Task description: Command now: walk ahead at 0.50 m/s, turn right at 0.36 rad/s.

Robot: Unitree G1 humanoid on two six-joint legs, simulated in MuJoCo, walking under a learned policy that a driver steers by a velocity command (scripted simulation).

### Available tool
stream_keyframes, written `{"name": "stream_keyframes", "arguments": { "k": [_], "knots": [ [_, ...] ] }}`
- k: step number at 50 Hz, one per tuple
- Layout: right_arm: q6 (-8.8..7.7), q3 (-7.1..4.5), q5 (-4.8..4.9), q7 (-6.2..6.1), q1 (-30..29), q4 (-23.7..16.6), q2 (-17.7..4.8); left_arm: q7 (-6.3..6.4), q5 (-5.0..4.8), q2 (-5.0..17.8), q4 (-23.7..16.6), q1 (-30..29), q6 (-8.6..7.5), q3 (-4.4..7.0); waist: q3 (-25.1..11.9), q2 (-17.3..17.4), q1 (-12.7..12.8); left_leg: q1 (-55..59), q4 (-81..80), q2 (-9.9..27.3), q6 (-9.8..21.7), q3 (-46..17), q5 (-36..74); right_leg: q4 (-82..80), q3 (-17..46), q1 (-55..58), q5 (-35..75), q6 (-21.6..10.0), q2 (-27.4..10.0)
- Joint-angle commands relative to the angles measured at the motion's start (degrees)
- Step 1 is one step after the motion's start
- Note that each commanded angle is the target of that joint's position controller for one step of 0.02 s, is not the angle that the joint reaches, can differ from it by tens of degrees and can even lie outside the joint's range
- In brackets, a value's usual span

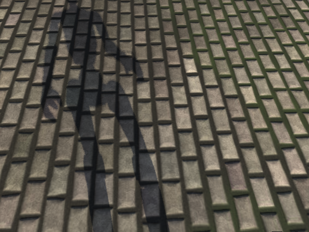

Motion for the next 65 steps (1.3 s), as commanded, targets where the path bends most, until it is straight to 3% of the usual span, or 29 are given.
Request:
{"name": "stream_keyframes", "arguments": {
  "k": [1,4,8,12,16,18,20,21,22,23,24,26,27,31,36,41,43,44,45,46,47,48,49,50,51,53,56,60,65],
  "knots": [
    [-1.04,-2.05,-0.33,0.05,5.1,0.0,-5.4,0.21,0.21,4.9,-5.1,-1.8,0.08,1.71,-3.1,9.0,-2.7,16.3,-18.3,15.2,9.1,-16.2,2.3,3.8,3.3,-17.1,7.5,0.3,-5.7],
    [-2.2,-2.71,-0.65,-0.42,4.2,1.8,-6.1,0.14,0.15,2.5,-5.7,-2.6,1.57,1.5,-1.1,6.7,-1.3,13.0,-21.3,14.8,9.5,-8.8,11.2,1.8,3.5,-16.9,12.0,1.3,-5.9],
    [-1.99,-3.41,-0.78,-1.45,5.8,4.1,-7.9,-0.53,0.56,1.5,-7.9,-7.9,1.74,1.17,0.9,4.9,-2.3,15.1,-22.2,14.3,8.9,-1.3,14.8,-9.0,3.3,-19.6,21.7,1.8,-5.4],
    [-1.17,-4.1,-0.11,-2.07,8.3,5.8,-10.2,-2.1,0.84,0.5,-10.9,-16.0,1.5,0.39,3.4,3.7,-5.3,17.7,-22.4,15.0,7.8,3.9,14.4,-20.3,-1.1,-18.4,26.7,0.5,-4.6],
    [0.33,-4.78,1.12,-2.16,10.4,7.5,-12.0,-3.3,0.71,1.5,-14.0,-20.4,1.6,0.55,4.5,4.2,-6.0,24.8,-18.4,16.8,6.2,6.6,20.0,-25.7,-4.4,-18.5,20.1,-2.3,-3.3],
    [1.11,-5.22,1.52,-2.4,9.5,7.5,-13.8,-3.49,0.77,3.2,-14.6,-18.1,1.86,1.45,1.5,6.2,-3.7,26.5,-11.1,16.7,4.9,8.4,38.5,-26.4,-8.0,-12.0,14.2,-4.6,0.3],
    [2.0,-5.12,2.07,-2.69,8.1,7.1,-14.2,-2.86,0.51,7.6,-11.5,-4.3,2.14,4.18,-6.3,5.8,4.3,22.2,8.4,13.8,2.4,11.0,48.7,-30.8,-10.4,7.5,15.1,-8.1,5.9],
    [1.62,-4.16,0.86,-2.92,9.1,6.2,-12.0,-1.64,0.46,12.8,-9.3,4.9,2.74,6.34,-11.4,0.1,7.8,8.1,26.0,11.3,-0.6,11.1,31.9,-32.2,-0.1,25.4,16.8,-11.3,1.0],
    [0.03,-1.43,-1.3,-2.24,14.0,2.7,-3.1,-1.28,0.18,19.1,-10.1,2.2,2.23,6.86,-15.4,-14.8,-0.2,-17.5,45.7,-0.9,-4.2,4.9,-21.8,-38.8,33.4,41.7,7.6,-21.7,-13.4],
    [-2.29,-1.8,0.96,-1.47,8.4,2.1,-7.7,-1.66,0.69,14.7,-11.9,4.2,1.24,5.52,-22.6,-7.9,4.4,-23.4,51.5,-1.7,-3.2,-8.4,-23.5,-47.1,45.9,44.7,1.2,-23.7,-17.1],
    [-3.28,-2.46,2.96,-1.08,3.3,0.5,-10.2,-1.86,1.07,11.1,-11.2,2.4,0.41,4.55,-14.5,-4.8,4.8,-28.0,50.3,1.0,-1.8,-8.6,-17.9,-47.9,37.6,40.0,5.3,-20.6,-15.7],
    [-3.77,-2.45,0.54,-1.85,2.8,1.5,-9.7,-1.62,0.85,7.4,-12.3,-4.9,0.06,3.38,-6.6,0.8,-0.2,-21.8,40.4,5.4,-1.2,-8.4,-9.8,-47.5,24.6,23.6,16.9,-16.8,-10.8],
    [-3.13,-2.89,-0.09,-1.86,3.9,1.8,-10.3,-1.36,1.55,5.9,-13.4,-7.3,0.03,2.79,-5.6,0.0,-2.2,-17.6,37.8,6.5,-1.4,-8.8,-7.7,-48.8,21.3,18.4,21.8,-16.2,-9.1],
    [-0.91,-2.38,-0.92,-1.87,2.5,0.9,-7.6,-0.18,1.36,7.6,-13.1,-6.4,-0.37,3.21,-3.3,0.1,-3.3,-14.6,27.9,5.4,-4.5,-6.8,-2.0,-51.3,15.0,9.8,30.9,-16.5,-6.5],
    [-1.22,-1.14,-0.39,-1.04,-8.4,-1.6,-5.3,1.03,0.68,8.5,-11.4,-2.2,0.39,3.49,-1.1,-2.7,0.9,-10.6,6.7,1.2,-5.5,-5.9,15.1,-50.1,11.7,7.3,23.8,-12.2,-2.4],
    [-2.42,-1.87,0.52,0.22,-12.2,-3.2,-7.8,1.4,0.3,8.2,-9.9,1.2,1.23,3.53,-0.8,-3.9,1.8,-8.1,-1.5,-0.7,-3.7,-8.0,12.5,-44.4,19.2,13.7,19.3,-11.0,-5.2],
    [-2.98,-2.54,0.68,0.27,-9.3,-2.7,-8.9,1.57,0.48,8.3,-10.0,0.3,1.63,3.69,-1.3,-5.9,0.0,-4.1,-2.8,-1.0,-2.1,-7.7,7.5,-41.1,21.9,15.4,21.6,-10.1,-5.8],
    [-3.26,-3.17,0.55,0.0,-4.8,-1.5,-9.7,1.53,0.54,7.4,-10.4,-0.8,1.78,3.4,-3.1,-6.1,-2.6,2.4,-5.3,-1.3,-0.7,-6.5,7.9,-37.5,21.4,14.7,24.6,-8.9,-4.1],
    [-3.56,-4.02,-0.29,-0.41,1.9,-0.5,-11.7,1.28,0.89,4.9,-11.2,-1.6,1.62,2.48,-8.7,-4.6,-6.0,14.5,-4.4,2.9,2.1,-9.5,7.9,-27.9,18.7,11.2,25.3,-7.0,-1.2],
    [-3.29,-4.79,-0.66,-0.95,11.1,0.3,-15.1,1.31,2.23,1.6,-12.5,-0.3,1.47,1.23,-17.4,3.8,-8.5,30.2,-3.6,13.5,5.3,-20.9,5.5,-11.0,12.3,2.4,10.3,-4.4,3.8],
    [-2.54,-5.44,-0.86,-0.3,13.6,2.6,-17.9,1.25,-0.26,0.7,-13.9,8.1,0.91,0.76,-20.8,24.2,-3.9,42.9,-10.2,24.2,14.3,-48.8,-9.5,4.8,7.9,-18.2,-11.6,-1.6,8.4],
    [-2.27,-4.12,0.33,-0.23,10.8,1.0,-11.4,1.47,-0.8,7.1,-11.8,6.2,1.05,1.87,-14.6,14.4,-5.5,38.3,-12.6,23.1,12.5,-47.7,-20.5,10.8,9.3,-23.6,-7.6,-0.6,3.4],
    [-1.81,-3.26,0.43,-0.61,8.5,0.6,-8.4,1.33,-0.16,9.5,-12.6,-0.3,1.4,2.61,-7.8,8.8,-6.9,31.1,-13.0,20.4,9.8,-37.0,-17.7,11.3,7.3,-24.2,-2.0,-0.2,1.7],
    [-1.45,-2.78,-0.13,-0.67,6.0,0.5,-7.8,1.33,0.45,8.5,-13.1,-3.0,1.66,2.6,-4.3,4.9,-5.8,24.2,-14.1,17.9,8.6,-30.1,-9.9,10.0,5.9,-21.9,1.8,0.1,-0.2],
    [-1.27,-2.48,-0.35,-0.75,4.6,1.1,-6.9,1.08,0.94,7.6,-13.9,-4.8,1.66,2.74,-1.6,4.9,-4.9,19.7,-15.4,15.8,8.4,-25.2,-4.3,7.3,5.8,-20.9,4.3,0.3,-1.7],
    [-1.64,-2.29,-0.52,-0.92,4.1,1.9,-6.3,0.46,0.19,5.2,-14.2,-3.9,2.13,2.48,-0.9,7.7,-3.3,15.2,-18.1,13.5,8.0,-18.0,1.2,4.5,4.4,-17.4,6.3,0.3,-3.5],
    [-2.14,-2.97,-0.12,-0.98,4.8,3.7,-8.3,0.31,0.49,3.1,-15.7,-6.2,2.69,1.89,0.1,6.4,-3.2,14.7,-20.5,14.2,9.6,-11.9,8.1,-0.1,3.4,-19.9,9.4,1.3,-4.5],
    [-1.7,-3.14,0.07,-0.76,6.3,5.8,-9.9,-0.41,0.84,1.4,-16.3,-10.5,1.85,0.89,0.3,4.7,-4.3,16.0,-21.3,12.8,9.5,-5.0,14.5,-13.4,2.3,-18.3,19.2,1.2,-3.7],
    [-0.42,-3.41,1.62,-0.75,11.1,9.0,-12.5,-2.08,0.69,0.8,-18.9,-20.0,0.65,0.05,3.1,4.8,-7.1,19.7,-20.8,14.0,8.5,-1.8,15.4,-27.4,-2.5,-14.4,22.5,-0.4,-1.9]
  ]
}}
Next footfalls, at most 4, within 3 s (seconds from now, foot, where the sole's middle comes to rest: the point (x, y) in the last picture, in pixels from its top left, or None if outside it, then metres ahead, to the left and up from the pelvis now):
0.42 right None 0.35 -0.18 -0.77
0.90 left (186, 186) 0.68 -0.11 -0.77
1.42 right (269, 183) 0.72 -0.50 -0.77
1.96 left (256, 119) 1.10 -0.51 -0.77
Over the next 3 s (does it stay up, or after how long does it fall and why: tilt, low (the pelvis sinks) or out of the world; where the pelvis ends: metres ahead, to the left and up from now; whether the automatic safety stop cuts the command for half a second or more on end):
stays up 1.44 -0.66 -0.01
